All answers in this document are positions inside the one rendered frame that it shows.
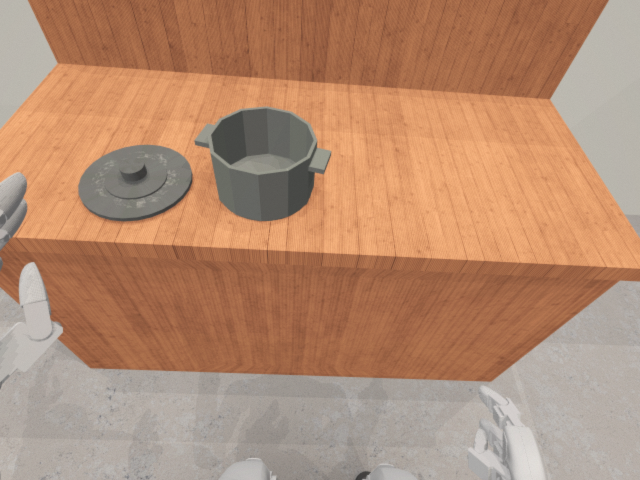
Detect right robot shin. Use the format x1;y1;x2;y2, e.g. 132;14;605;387
369;464;395;475

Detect robot left hand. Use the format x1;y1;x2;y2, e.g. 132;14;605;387
0;172;63;389

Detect robot right hand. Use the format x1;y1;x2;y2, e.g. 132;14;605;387
468;385;548;480

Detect lid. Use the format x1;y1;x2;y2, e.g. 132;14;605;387
78;145;193;222

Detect knob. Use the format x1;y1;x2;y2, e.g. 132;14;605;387
119;158;147;182

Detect table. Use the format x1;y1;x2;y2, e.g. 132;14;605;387
0;0;640;382

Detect pot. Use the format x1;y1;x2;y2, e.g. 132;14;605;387
194;106;331;221

